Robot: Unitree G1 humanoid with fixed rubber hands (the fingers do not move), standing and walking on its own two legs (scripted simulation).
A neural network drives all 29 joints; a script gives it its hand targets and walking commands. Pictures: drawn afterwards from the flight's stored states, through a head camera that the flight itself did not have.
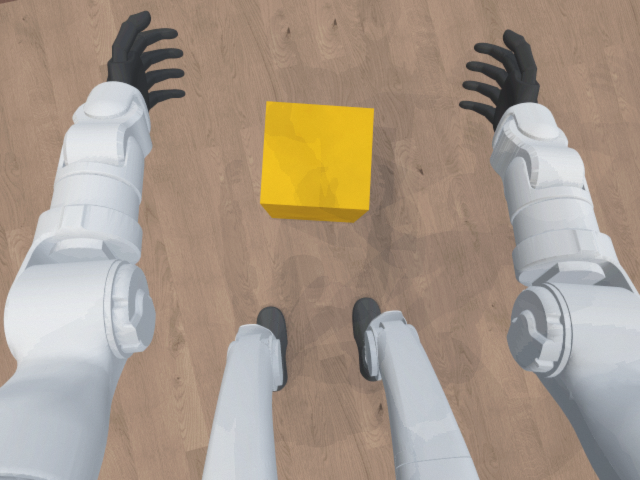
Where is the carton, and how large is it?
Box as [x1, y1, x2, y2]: [260, 101, 373, 222]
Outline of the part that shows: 266,101 260,203 272,217 353,222 368,209 373,108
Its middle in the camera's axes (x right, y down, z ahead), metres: -0.01 -0.16 +0.87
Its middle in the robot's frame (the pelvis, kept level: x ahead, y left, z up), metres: +0.55 -0.03 -0.53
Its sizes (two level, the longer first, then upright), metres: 0.210 0.200 0.250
